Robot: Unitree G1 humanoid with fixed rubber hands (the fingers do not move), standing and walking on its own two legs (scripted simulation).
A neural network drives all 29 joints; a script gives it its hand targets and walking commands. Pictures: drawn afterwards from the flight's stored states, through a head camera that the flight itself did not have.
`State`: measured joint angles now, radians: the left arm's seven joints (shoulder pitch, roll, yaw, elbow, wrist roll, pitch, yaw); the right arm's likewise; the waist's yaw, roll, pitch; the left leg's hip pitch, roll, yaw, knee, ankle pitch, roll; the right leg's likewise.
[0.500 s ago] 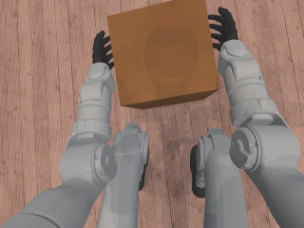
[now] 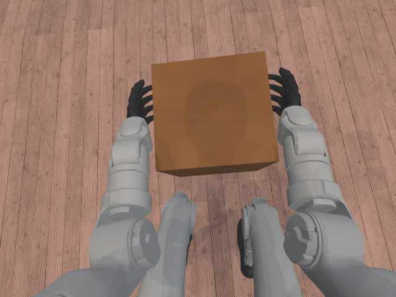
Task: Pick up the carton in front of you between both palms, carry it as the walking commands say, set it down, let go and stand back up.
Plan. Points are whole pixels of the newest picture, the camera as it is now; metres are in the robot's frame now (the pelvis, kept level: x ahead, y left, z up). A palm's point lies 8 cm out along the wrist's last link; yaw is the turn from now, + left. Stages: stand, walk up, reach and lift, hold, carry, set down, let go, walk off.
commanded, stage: reach and lift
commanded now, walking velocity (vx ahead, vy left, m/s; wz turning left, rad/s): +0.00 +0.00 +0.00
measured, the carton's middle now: (213, 127) +0.44 +0.03 -0.12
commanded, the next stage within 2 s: hold in 1.96 s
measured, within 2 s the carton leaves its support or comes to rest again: neither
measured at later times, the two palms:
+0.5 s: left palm (107, 100) +0.39 +0.17 +0.12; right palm (343, 95) +0.41 -0.13 +0.12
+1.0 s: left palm (38, 52) +0.37 +0.16 +0.25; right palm out of the picture +0.38 -0.14 +0.26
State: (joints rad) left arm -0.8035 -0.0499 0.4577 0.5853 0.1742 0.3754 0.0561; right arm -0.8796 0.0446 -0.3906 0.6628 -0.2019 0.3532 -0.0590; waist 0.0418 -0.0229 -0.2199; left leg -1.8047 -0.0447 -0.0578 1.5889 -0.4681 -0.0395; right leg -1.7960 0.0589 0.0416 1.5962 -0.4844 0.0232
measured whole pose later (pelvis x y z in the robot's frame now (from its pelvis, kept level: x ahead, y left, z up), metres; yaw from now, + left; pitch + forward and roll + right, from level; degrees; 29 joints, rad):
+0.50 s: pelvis +0.06 +0.00 +0.14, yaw +0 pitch +23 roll +0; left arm -0.44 -0.11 0.36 0.55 0.20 0.36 0.03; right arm -0.46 0.14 -0.33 0.57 -0.21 0.33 -0.05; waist 0.03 -0.02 -0.22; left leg -1.05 -0.03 -0.05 1.06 -0.41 -0.02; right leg -1.04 0.05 0.06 1.07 -0.42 0.01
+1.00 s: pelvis +0.08 +0.01 +0.23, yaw +0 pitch -2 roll +0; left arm -0.30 -0.16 0.30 0.40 0.28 0.60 0.01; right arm -0.32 0.17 -0.31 0.42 -0.26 0.58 -0.01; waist 0.00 -0.01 -0.05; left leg -0.23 -0.02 -0.06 0.48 -0.22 -0.01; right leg -0.22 0.02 0.07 0.48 -0.23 0.01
